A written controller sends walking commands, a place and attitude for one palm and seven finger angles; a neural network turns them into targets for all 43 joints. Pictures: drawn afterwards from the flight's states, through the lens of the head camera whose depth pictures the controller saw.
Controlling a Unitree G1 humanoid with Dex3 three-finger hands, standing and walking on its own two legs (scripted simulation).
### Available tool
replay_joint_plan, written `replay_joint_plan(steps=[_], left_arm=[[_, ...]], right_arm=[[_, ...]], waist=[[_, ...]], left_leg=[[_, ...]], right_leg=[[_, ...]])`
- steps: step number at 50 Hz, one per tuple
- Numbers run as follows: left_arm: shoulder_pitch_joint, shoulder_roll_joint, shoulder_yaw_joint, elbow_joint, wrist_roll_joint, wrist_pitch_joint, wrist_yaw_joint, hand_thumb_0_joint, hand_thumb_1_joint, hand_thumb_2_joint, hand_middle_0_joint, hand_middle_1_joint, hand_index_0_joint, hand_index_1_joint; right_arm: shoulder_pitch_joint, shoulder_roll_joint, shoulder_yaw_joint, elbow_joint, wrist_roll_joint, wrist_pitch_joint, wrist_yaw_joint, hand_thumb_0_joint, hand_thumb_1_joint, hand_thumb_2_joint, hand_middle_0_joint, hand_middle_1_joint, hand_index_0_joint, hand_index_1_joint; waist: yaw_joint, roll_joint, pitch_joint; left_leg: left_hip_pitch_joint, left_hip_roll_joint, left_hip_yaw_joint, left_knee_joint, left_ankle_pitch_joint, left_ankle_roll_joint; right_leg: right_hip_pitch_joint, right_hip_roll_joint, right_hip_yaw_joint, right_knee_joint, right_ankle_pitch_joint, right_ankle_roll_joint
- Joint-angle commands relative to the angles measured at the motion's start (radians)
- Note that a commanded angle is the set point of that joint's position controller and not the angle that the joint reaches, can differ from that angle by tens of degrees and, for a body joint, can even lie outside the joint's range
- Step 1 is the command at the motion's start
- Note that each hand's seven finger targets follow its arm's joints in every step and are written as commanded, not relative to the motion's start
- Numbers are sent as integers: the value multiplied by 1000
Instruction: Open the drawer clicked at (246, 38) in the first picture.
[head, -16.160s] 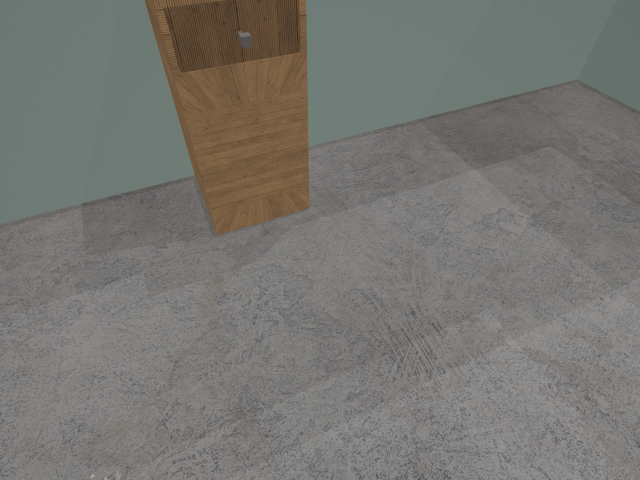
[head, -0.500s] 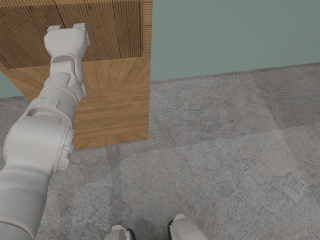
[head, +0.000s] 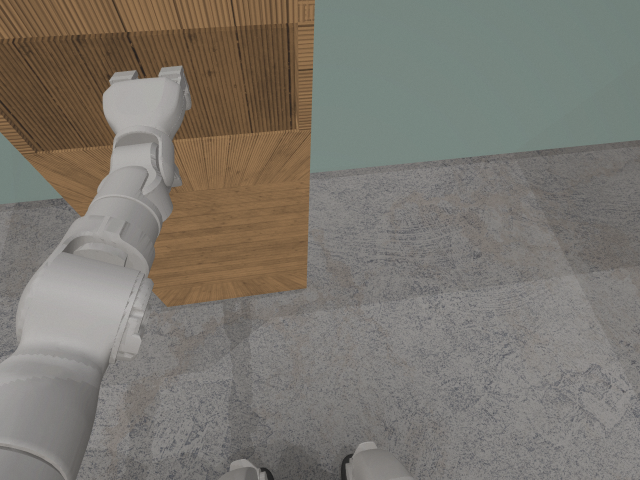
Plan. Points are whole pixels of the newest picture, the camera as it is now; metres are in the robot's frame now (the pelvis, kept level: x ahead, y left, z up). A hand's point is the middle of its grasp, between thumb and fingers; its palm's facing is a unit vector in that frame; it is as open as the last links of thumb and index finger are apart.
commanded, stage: close the thumb around the handle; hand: left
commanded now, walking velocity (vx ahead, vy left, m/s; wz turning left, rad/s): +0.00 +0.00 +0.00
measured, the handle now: (151, 116) +0.58 +0.14 +0.07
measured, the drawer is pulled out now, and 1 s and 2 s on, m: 0.00 0.02 0.05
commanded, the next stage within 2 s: pull the drawer open in 0.42 s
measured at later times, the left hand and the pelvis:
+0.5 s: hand (165, 149) +0.54 +0.13 +0.05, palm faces -0.05 -0.01 -1.00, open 6.2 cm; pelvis +0.00 +0.00 +0.00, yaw +1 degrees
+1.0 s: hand (164, 159) +0.53 +0.13 +0.05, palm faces -0.05 -0.03 -1.00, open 6.2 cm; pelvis +0.03 +0.00 +0.01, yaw -1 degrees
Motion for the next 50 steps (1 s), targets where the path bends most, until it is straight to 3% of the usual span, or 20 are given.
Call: replay_joint_plan(steps=[1,3,4,7,11,14,15,16,19,26,29,31,34,38,40,42,44,47,49,50], left_arm=[[-489,164,2,-175,13,-15,26,0,340,660,-360,-1290,-360,-1290],[-508,163,-3,-168,15,-18,28,0,452,708,-368,-1302,-368,-1302],[-513,195,22,-174,19,-19,30,0,508,732,-372,-1308,-372,-1308],[-516,127,-17,-189,17,-19,32,0,676,804,-384,-1326,-384,-1326],[-521,151,-5,-173,19,-10,33,0,900,900,-400,-1350,-400,-1350],[-560,184,24,-272,15,-54,39,0,900,900,-400,-1350,-400,-1350],[-563,160,3,-276,17,-58,44,0,900,900,-400,-1350,-400,-1350],[-561,128,-18,-276,16,-60,47,0,900,900,-400,-1350,-400,-1350],[-561,181,23,-267,6,-57,61,0,900,900,-400,-1350,-400,-1350],[-540,195,33,-247,7,-40,72,0,900,900,-400,-1350,-400,-1350],[-498,168,27,-266,-1,-48,65,0,900,900,-400,-1350,-400,-1350],[-440,203,61,-263,-2,-50,63,0,900,900,-400,-1350,-400,-1350],[-365,149,44,-315,-10,-66,53,0,900,900,-400,-1350,-400,-1350],[-261,138,48,-326,-18,-71,49,0,900,900,-400,-1350,-400,-1350],[-199,176,87,-351,-15,-72,50,0,900,900,-400,-1350,-400,-1350],[-178,107,42,-379,-16,-72,48,0,900,900,-400,-1350,-400,-1350],[-120,124,64,-384,-16,-67,50,0,900,900,-400,-1350,-400,-1350],[-99,104,54,-449,-19,-69,50,0,900,900,-400,-1350,-400,-1350],[-323,127,25,-404,3,-57,68,0,900,900,-400,-1350,-400,-1350],[-383,150,33,-382,13,-49,80,0,900,900,-400,-1350,-400,-1350]], right_arm=[[178,-166,-59,-24,-2,-7,-13,0,-900,-900,200,300,200,300],[178,-169,-60,-20,-3,-9,-15,0,-900,-900,200,300,200,300],[179,-170,-60,-19,-2,-9,-16,0,-900,-900,200,300,200,300],[177,-164,-66,-21,-6,-9,-10,0,-900,-900,200,300,200,300],[175,-166,-63,-20,-5,-7,-11,0,-900,-900,200,300,200,300],[175,-162,-68,-28,-8,-16,-16,0,-900,-900,200,300,200,300],[172,-159,-67,-31,-11,-19,-16,0,-900,-900,200,300,200,300],[173,-155,-68,-29,-11,-22,-15,0,-900,-900,200,300,200,300],[175,-162,-65,-21,-11,-25,-19,0,-900,-900,200,300,200,300],[174,-161,-63,-15,-10,-24,-19,0,-900,-900,200,300,200,300],[168,-158,-65,-19,-10,-22,-15,0,-900,-900,200,300,200,300],[164,-159,-65,-26,-8,-18,-14,0,-900,-900,200,300,200,300],[156,-151,-74,-34,-9,-15,-5,0,-900,-900,200,300,200,300],[136,-153,-77,-40,-7,-7,-1,0,-900,-900,200,300,200,300],[125,-154,-78,-46,-6,-2,-2,0,-900,-900,200,300,200,300],[115,-148,-82,-48,-6,1,3,0,-900,-900,200,300,200,300],[107,-150,-86,-49,-3,5,5,0,-900,-900,200,300,200,300],[90,-145,-89,-60,-5,9,8,0,-900,-900,200,300,200,300],[100,-155,-85,-21,-2,8,-4,0,-900,-900,200,300,200,300],[110,-157,-85,-7,-2,2,-8,0,-900,-900,200,300,200,300]], waist=[[-53,-11,-404],[-68,-16,-397],[-57,-7,-404],[-63,1,-437],[-69,-2,-411],[-54,32,-500],[-56,48,-505],[-62,34,-494],[-60,14,-483],[-55,5,-485],[-38,22,-490],[-12,4,-495],[18,30,-525],[37,-29,-475],[65,-40,-492],[63,-51,-481],[77,-47,-453],[91,-54,-481],[4,-86,-364],[-8,-80,-365]], left_leg=[[323,-47,-22,-60,298,31],[323,-47,-22,-58,290,33],[318,-47,-21,-55,296,33],[364,-46,-23,-43,349,31],[333,-47,-23,-45,318,31],[381,-49,-30,-32,353,30],[394,-49,-32,-31,362,29],[396,-49,-33,-29,355,30],[372,-51,-32,-34,337,32],[363,-56,-25,-42,349,31],[394,-51,-24,-51,379,28],[382,-52,-19,-61,382,26],[447,-45,-20,-63,472,21],[418,-46,-7,-84,468,23],[413,-50,2,-90,490,24],[438,-49,3,-95,540,23],[457,-45,5,-99,560,22],[477,-50,10,-103,610,23],[435,-48,6,-100,503,24],[423,-53,6,-95,473,25]], right_leg=[[158,57,-9,-96,267,-21],[144,55,-8,-98,259,-18],[149,55,-6,-92,266,-20],[139,57,-11,-86,293,-23],[136,56,-8,-86,282,-20],[154,54,-4,-71,306,-22],[147,55,-6,-68,304,-23],[139,57,-7,-74,296,-21],[158,56,-5,-78,297,-19],[191,55,-3,-86,326,-18],[200,56,-7,-87,343,-22],[241,55,-4,-87,358,-22],[254,59,-11,-85,411,-28],[307,57,-8,-100,445,-24],[352,54,-3,-98,484,-25],[362,52,-7,-102,522,-25],[349,56,-10,-107,518,-25],[398,51,-6,-105,578,-26],[301,52,-6,-119,511,-17],[285,50,-1,-118,487,-17]])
